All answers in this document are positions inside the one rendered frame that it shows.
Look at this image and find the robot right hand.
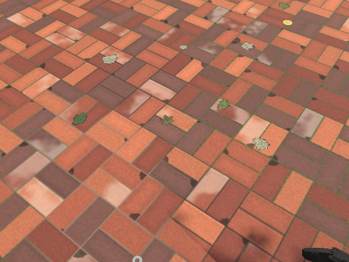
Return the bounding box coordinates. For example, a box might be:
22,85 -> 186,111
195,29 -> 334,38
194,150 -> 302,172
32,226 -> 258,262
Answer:
302,247 -> 349,262

